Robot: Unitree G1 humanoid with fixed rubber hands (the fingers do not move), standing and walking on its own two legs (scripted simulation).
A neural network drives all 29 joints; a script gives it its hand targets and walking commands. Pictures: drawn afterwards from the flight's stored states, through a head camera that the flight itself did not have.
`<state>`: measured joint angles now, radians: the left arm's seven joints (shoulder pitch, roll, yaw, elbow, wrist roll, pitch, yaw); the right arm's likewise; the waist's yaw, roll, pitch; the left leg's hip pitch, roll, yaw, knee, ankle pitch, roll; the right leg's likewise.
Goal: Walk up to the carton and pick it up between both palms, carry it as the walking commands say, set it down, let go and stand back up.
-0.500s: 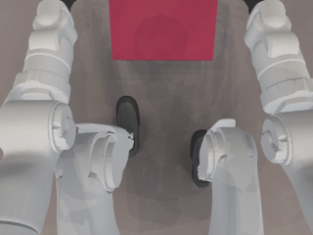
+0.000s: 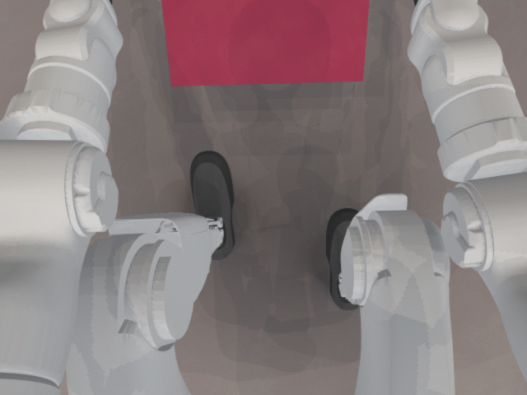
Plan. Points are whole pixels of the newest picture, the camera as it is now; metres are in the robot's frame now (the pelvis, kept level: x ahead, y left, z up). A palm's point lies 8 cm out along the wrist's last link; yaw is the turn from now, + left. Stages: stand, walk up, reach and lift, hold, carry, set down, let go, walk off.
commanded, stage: reach and lift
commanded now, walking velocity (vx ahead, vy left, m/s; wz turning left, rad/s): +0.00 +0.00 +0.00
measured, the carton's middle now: (266, 10) +0.52 +0.05 -0.28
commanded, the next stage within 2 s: none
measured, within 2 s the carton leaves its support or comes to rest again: leaves its support in 1.22 s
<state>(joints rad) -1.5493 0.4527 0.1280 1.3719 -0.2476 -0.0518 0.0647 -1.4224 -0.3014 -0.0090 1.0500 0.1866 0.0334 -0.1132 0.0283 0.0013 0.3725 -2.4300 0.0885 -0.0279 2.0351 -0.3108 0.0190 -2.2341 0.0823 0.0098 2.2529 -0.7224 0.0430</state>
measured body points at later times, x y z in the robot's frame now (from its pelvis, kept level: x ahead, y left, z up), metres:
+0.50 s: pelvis -0.01 +0.00 +0.01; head +0.38 +0.02 +0.22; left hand +0.54 +0.21 -0.21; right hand +0.54 -0.11 -0.21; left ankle +0.17 +0.13 -0.33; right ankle +0.07 -0.12 -0.33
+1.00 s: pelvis +0.00 +0.00 -0.01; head +0.37 +0.02 +0.23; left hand +0.54 +0.21 -0.21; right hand +0.55 -0.11 -0.21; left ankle +0.17 +0.13 -0.33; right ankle +0.07 -0.12 -0.33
